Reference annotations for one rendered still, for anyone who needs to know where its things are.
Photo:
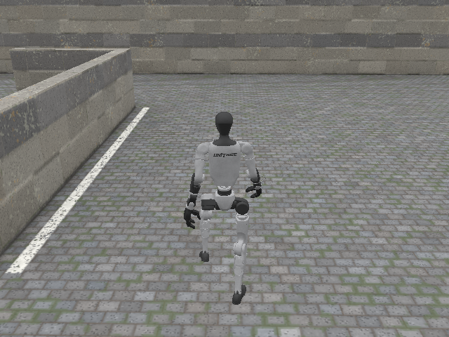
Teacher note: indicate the robot left forearm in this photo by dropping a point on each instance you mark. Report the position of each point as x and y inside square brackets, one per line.
[193, 194]

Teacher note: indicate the robot left hand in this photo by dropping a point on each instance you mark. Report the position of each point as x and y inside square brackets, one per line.
[187, 217]

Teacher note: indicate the robot right shin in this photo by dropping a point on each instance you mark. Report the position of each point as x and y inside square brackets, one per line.
[239, 268]

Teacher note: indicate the robot left thigh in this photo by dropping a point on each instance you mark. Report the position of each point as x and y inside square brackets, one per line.
[207, 204]

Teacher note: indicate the robot right forearm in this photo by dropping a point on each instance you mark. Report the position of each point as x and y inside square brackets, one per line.
[256, 181]

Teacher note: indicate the robot right upper arm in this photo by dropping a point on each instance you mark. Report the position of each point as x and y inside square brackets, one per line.
[249, 159]

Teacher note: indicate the robot left upper arm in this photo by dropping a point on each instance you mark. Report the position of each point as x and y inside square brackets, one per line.
[199, 163]

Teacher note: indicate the robot right hand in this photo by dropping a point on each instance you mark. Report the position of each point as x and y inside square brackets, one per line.
[257, 194]

